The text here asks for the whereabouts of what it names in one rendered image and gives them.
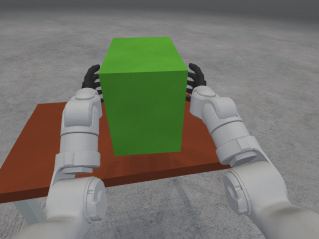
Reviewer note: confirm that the carton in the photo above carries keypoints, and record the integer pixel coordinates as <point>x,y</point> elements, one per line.
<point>144,82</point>

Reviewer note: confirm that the robot left hand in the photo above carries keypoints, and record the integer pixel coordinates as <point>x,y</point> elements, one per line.
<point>89,79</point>

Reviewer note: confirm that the robot right upper arm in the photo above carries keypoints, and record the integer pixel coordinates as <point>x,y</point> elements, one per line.
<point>257,191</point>

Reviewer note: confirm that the table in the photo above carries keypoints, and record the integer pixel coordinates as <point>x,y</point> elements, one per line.
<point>27,171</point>

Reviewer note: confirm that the robot left upper arm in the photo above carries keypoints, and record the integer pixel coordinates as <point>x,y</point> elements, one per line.
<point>73,206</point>

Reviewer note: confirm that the robot right hand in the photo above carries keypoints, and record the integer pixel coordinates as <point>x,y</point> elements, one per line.
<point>198,77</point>

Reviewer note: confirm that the robot right forearm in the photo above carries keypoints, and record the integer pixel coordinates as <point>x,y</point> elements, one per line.
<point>235,146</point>

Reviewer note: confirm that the robot left forearm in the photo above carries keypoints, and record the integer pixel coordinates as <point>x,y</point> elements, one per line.
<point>79,136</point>

